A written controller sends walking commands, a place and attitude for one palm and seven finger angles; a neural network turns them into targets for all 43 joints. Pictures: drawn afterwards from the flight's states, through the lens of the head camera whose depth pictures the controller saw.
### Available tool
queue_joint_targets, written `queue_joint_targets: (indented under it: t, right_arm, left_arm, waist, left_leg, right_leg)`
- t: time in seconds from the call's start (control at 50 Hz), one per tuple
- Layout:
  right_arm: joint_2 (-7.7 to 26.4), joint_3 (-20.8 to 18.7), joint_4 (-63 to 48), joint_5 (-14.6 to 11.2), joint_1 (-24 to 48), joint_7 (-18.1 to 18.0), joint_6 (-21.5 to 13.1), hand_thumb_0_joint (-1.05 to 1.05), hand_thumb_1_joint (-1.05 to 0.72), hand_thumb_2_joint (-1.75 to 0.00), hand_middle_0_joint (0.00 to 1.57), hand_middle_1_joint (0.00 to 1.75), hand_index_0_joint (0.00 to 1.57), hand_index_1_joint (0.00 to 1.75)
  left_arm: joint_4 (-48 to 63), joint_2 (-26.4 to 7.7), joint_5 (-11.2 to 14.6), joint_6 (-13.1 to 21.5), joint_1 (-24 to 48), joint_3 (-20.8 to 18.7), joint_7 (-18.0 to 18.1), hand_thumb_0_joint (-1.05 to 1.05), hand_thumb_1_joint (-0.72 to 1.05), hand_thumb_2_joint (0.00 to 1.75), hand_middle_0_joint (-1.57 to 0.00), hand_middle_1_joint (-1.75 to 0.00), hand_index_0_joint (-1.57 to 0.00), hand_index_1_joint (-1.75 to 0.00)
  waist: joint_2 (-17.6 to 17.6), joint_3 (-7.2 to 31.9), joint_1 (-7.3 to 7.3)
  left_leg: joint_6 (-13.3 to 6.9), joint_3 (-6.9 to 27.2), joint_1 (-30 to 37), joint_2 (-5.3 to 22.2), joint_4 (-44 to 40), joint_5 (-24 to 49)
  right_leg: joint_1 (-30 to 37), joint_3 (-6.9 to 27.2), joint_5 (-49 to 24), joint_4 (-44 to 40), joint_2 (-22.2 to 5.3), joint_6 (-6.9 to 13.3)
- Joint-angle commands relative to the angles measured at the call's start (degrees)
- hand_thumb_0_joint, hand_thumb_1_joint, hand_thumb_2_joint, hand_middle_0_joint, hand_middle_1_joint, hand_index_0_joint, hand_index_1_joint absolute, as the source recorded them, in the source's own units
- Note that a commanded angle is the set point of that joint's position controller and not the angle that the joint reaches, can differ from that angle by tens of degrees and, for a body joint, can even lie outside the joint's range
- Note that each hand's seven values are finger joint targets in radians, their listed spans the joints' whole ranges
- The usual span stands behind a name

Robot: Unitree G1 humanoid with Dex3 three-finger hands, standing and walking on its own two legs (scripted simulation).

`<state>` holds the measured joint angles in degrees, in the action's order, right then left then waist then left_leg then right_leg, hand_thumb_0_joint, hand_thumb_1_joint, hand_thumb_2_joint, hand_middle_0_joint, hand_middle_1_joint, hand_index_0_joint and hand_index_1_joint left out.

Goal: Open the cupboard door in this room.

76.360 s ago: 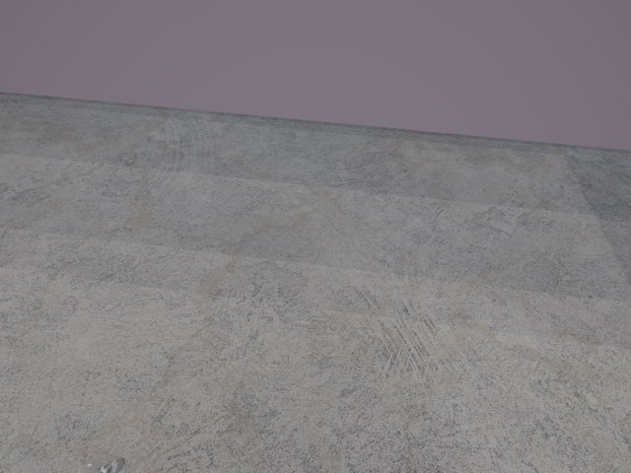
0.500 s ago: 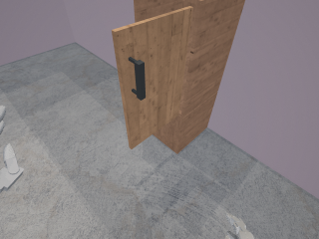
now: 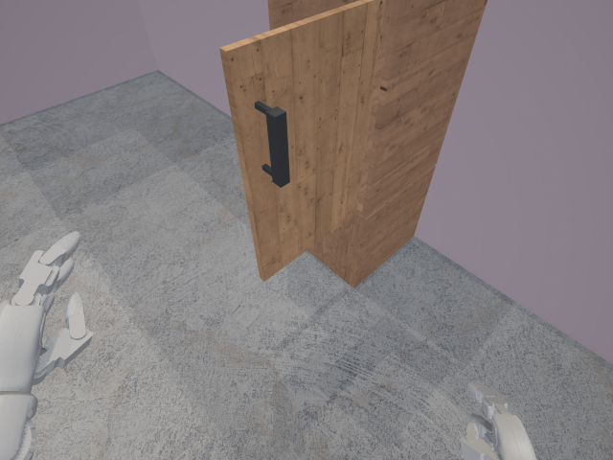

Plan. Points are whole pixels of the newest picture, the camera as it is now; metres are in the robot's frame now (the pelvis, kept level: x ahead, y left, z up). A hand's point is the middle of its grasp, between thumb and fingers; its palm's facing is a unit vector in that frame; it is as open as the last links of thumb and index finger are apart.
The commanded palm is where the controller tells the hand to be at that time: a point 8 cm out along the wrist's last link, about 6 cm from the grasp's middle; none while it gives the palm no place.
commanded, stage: let the arm hang, fingers relaxed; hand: left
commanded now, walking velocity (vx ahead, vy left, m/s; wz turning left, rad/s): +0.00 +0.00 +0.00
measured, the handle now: (271, 144) +0.61 +0.10 +0.08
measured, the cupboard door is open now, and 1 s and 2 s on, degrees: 89 89 89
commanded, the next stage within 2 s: look to check the result in 1.04 s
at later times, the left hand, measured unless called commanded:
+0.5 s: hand out of the picture -0.10 +0.19 -0.17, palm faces +0.07 -0.98 -0.21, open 7.3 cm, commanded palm none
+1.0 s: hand out of the picture -0.01 +0.17 -0.17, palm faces +0.05 -0.98 -0.18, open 7.3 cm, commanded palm none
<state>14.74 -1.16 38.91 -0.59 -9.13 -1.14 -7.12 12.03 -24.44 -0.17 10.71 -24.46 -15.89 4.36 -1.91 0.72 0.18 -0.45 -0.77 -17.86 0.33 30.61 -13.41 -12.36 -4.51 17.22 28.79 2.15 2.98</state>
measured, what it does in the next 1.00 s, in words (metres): stands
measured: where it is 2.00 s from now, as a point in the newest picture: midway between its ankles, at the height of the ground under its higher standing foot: outside the picture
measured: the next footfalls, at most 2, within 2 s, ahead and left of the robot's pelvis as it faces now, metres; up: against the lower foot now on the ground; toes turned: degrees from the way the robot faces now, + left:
none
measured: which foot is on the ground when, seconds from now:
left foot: down 0.00-1.00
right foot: down 0.00-1.00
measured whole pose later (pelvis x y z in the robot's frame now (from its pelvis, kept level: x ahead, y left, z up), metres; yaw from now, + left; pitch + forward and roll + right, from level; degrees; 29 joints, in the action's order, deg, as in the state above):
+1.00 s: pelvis -0.01 +0.01 +0.01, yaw +1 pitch -2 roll +0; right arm 7.5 0.0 65.5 1.1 -16.8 -2.2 0.6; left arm -65.4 -7.3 -0.7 0.5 -16.0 -0.7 1.8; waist -0.7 -1.3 -0.9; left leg -1.3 -0.4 -12.8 -1.5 24.4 -9.6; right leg -8.3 -5.0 15.1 25.3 0.5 2.4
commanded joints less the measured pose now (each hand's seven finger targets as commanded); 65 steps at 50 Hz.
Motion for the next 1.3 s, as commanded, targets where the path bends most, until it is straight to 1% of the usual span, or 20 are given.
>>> queue_joint_targets:
  t: [0.0,0.02,0.04,0.06,0.1,0.14,0.18,0.22,0.26,0.3,0.34,0.38,0.44,0.6,0.66,0.78,0.92,0.94,1.14,1.28]
  right_arm:
    - [10.6,-2.0,1.2,1.4,1.8,1.3,3.2,0.0,-0.9,-0.9,0.2,0.3,0.2,0.3]
    - [10.3,-1.7,1.8,1.7,2.1,1.2,3.6,0.0,-0.9,-0.9,0.2,0.3,0.2,0.3]
    - [10.2,-1.6,2.6,1.7,2.3,1.2,4.2,0.0,-0.9,-0.9,0.2,0.3,0.2,0.3]
    - [9.7,-1.4,4.0,1.8,2.1,1.1,4.9,0.0,-0.9,-0.9,0.2,0.3,0.2,0.3]
    - [7.4,-0.7,7.0,2.2,1.3,1.0,6.5,0.0,-0.9,-0.9,0.2,0.3,0.2,0.3]
    - [5.4,0.3,9.7,2.4,0.1,0.9,7.5,0.0,-0.9,-0.9,0.2,0.3,0.2,0.3]
    - [4.8,0.8,12.4,2.3,0.2,0.5,7.6,0.0,-0.9,-0.9,0.2,0.3,0.2,0.3]
    - [4.5,0.9,14.6,2.0,-0.8,0.1,7.5,0.0,-0.9,-0.9,0.2,0.3,0.2,0.3]
    - [2.9,0.8,17.1,2.1,-2.7,-0.3,7.5,0.0,-0.9,-0.9,0.2,0.3,0.2,0.3]
    - [2.0,0.8,19.2,1.9,-4.6,-0.6,7.7,0.0,-0.9,-0.9,0.2,0.3,0.2,0.3]
    - [1.6,0.5,20.6,1.7,-6.6,-0.8,7.8,0.0,-0.9,-0.9,0.2,0.3,0.2,0.3]
    - [1.0,0.5,22.0,1.7,-8.4,-0.9,8.0,0.0,-0.9,-0.9,0.2,0.3,0.2,0.3]
    - [0.2,0.3,23.3,1.7,-10.4,-1.0,8.0,0.0,-0.9,-0.9,0.2,0.3,0.2,0.3]
    - [-1.3,0.4,25.0,1.7,-11.6,-1.1,7.8,0.0,-0.9,-0.9,0.2,0.3,0.2,0.3]
    - [-1.9,0.4,25.2,1.9,-12.0,-1.0,7.9,0.0,-0.9,-0.9,0.2,0.3,0.2,0.3]
    - [-2.8,0.5,25.4,1.9,-11.6,-0.9,7.6,0.0,-0.9,-0.9,0.2,0.3,0.2,0.3]
    - [-2.0,0.4,25.3,1.9,-10.7,-1.0,7.2,0.0,-0.9,-0.9,0.2,0.3,0.2,0.3]
    - [-2.3,0.6,25.4,1.9,-10.7,-1.0,7.2,0.0,-0.9,-0.9,0.2,0.3,0.2,0.3]
    - [-1.1,0.4,25.5,1.7,-9.7,-1.1,7.2,0.0,-0.9,-0.9,0.2,0.3,0.2,0.3]
    - [-0.4,0.5,25.8,1.7,-8.8,-1.2,7.1,0.0,-0.9,-0.9,0.2,0.3,0.2,0.3]
  left_arm:
    - [-28.6,1.0,-1.9,-9.5,4.9,9.6,-4.7,0.0,0.9,0.9,-0.2,-0.3,-0.2,-0.3]
    - [-32.2,0.3,-2.0,-9.3,6.8,10.1,-4.6,0.0,0.9,0.9,-0.2,-0.3,-0.2,-0.3]
    - [-35.8,-0.2,-1.9,-9.2,8.4,10.4,-4.5,0.0,0.9,0.9,-0.2,-0.3,-0.2,-0.3]
    - [-39.8,-0.6,-1.8,-9.3,10.5,10.8,-4.3,0.0,0.9,0.9,-0.2,-0.3,-0.2,-0.3]
    - [-47.0,0.7,-1.4,-10.1,13.3,12.2,-3.8,0.0,0.9,0.9,-0.2,-0.3,-0.2,-0.3]
    - [-53.2,2.9,-1.0,-10.8,13.9,13.5,-3.3,0.0,0.9,0.9,-0.2,-0.3,-0.2,-0.3]
    - [-59.3,4.1,-0.7,-10.9,11.6,14.0,-3.2,0.0,0.9,0.9,-0.2,-0.3,-0.2,-0.3]
    - [-64.2,4.3,-0.5,-10.7,9.3,14.0,-3.2,0.0,0.9,0.9,-0.2,-0.3,-0.2,-0.3]
    - [-68.0,6.3,-0.3,-10.5,7.4,13.6,-3.0,0.0,0.9,0.9,-0.2,-0.3,-0.2,-0.3]
    - [-70.9,7.0,-0.1,-10.4,6.3,13.9,-3.0,0.0,0.9,0.9,-0.2,-0.3,-0.2,-0.3]
    - [-73.1,7.9,-0.2,-10.4,5.6,14.2,-3.0,0.0,0.9,0.9,-0.2,-0.3,-0.2,-0.3]
    - [-74.8,8.7,-0.1,-10.5,4.6,14.4,-2.9,0.0,0.9,0.9,-0.2,-0.3,-0.2,-0.3]
    - [-76.3,9.3,-0.2,-10.5,3.0,14.4,-2.7,0.0,0.9,0.9,-0.2,-0.3,-0.2,-0.3]
    - [-77.9,10.8,-0.2,-10.6,0.6,14.5,-2.2,0.0,0.9,0.9,-0.2,-0.3,-0.2,-0.3]
    - [-77.6,11.1,-0.3,-10.6,0.8,14.4,-2.1,0.0,0.9,0.9,-0.2,-0.3,-0.2,-0.3]
    - [-76.9,11.3,-0.4,-10.3,1.8,14.2,-2.0,0.0,0.9,0.9,-0.2,-0.3,-0.2,-0.3]
    - [-76.5,10.9,-0.2,-9.9,3.0,14.0,-2.0,0.0,0.9,0.9,-0.2,-0.3,-0.2,-0.3]
    - [-76.7,10.8,-0.2,-10.0,3.5,14.0,-2.1,0.0,0.9,0.9,-0.2,-0.3,-0.2,-0.3]
    - [-76.4,9.8,-0.1,-9.7,4.6,14.0,-2.1,0.0,0.9,0.9,-0.2,-0.3,-0.2,-0.3]
    - [-76.8,9.4,-0.1,-9.8,5.2,14.1,-2.2,0.0,0.9,0.9,-0.2,-0.3,-0.2,-0.3]
  waist:
    - [5.7,1.9,0.2]
    - [10.1,3.2,0.25]
    - [12.4,3.6,-0.07]
    - [12.9,3.0,-0.64]
    - [9.6,1.1,-1.3]
    - [2.0,0.2,-1.55]
    - [-5.2,-1.0,-0.35]
    - [-5.1,-0.5,0.29]
    - [-7.6,0.8,0.15]
    - [-6.4,0.3,-0.12]
    - [-2.6,-1.3,-0.4]
    - [-1.6,-3.5,-0.65]
    - [0.4,-3.9,-0.68]
    - [2.6,-7.5,-0.3]
    - [1.9,-8.4,-0.48]
    - [2.2,-8.0,-0.47]
    - [0.2,-7.2,-0.16]
    - [0.7,-7.9,-0.39]
    - [1.8,-5.8,-0.58]
    - [0.6,-5.5,-0.59]
  left_leg:
    - [-4.6,9.9,-4.9,7.8,-2.8,11.0]
    - [-3.7,9.0,-3.6,6.5,-1.8,11.2]
    - [-3.0,7.7,-1.6,4.9,-0.2,10.8]
    - [-2.3,6.2,0.2,3.4,0.9,10.1]
    - [-1.3,4.6,3.3,2.3,1.1,7.9]
    - [-1.3,6.1,5.0,3.4,-2.6,9.5]
    - [-2.1,8.7,1.9,4.9,-7.8,6.9]
    - [-2.1,9.0,0.9,5.1,-9.3,5.2]
    - [-1.9,8.2,2.0,4.8,-9.3,4.1]
    - [-1.8,8.0,2.6,4.6,-9.7,2.0]
    - [-1.9,8.0,3.2,4.8,-9.8,1.9]
    - [-2.0,7.9,3.0,4.6,-10.5,-0.5]
    - [-2.2,8.0,3.1,4.7,-11.3,-1.5]
    - [-2.5,7.8,2.3,4.5,-12.3,-1.9]
    - [-2.3,7.5,2.0,4.2,-12.3,-3.0]
    - [-2.1,6.6,2.7,4.0,-11.8,0.3]
    - [-1.9,6.2,3.6,4.2,-11.3,4.0]
    - [-1.8,6.2,3.3,4.2,-11.4,4.0]
    - [-1.6,5.4,6.4,4.5,-10.2,8.0]
    - [-1.7,5.8,6.8,4.9,-11.0,8.7]
  right_leg:
    - [-0.7,5.1,-6.3,1.0,-6.5,-0.2]
    - [0.3,6.5,-7.5,-1.0,-7.6,0.5]
    - [0.0,8.2,-9.4,-3.1,-9.8,1.4]
    - [-1.1,9.2,-10.5,-4.6,-11.4,2.5]
    - [-3.5,9.7,-9.3,-6.7,-12.6,3.4]
    - [-3.6,8.1,-5.0,-6.4,-10.5,2.2]
    - [0.5,7.3,-2.2,-6.4,-7.9,0.5]
    - [4.0,6.9,-2.6,-7.7,-7.8,0.4]
    - [5.1,6.9,-3.3,-8.9,-8.3,0.9]
    - [4.6,6.9,-1.9,-9.9,-8.4,1.1]
    - [3.3,6.3,-1.1,-11.0,-8.5,1.1]
    - [1.4,6.3,1.3,-11.6,-8.3,1.1]
    - [1.0,5.8,2.4,-11.3,-8.1,1.0]
    - [-1.2,5.6,2.9,-10.5,-8.0,0.6]
    - [-2.3,6.0,4.5,-10.6,-7.9,0.6]
    - [-2.0,6.3,2.0,-10.6,-8.4,0.5]
    - [-0.1,6.2,-1.3,-10.6,-8.4,0.5]
    - [-0.2,6.4,-1.2,-10.8,-8.5,0.5]
    - [1.3,6.7,-4.5,-11.8,-8.9,0.6]
    - [2.3,6.6,-5.5,-11.6,-8.6,0.5]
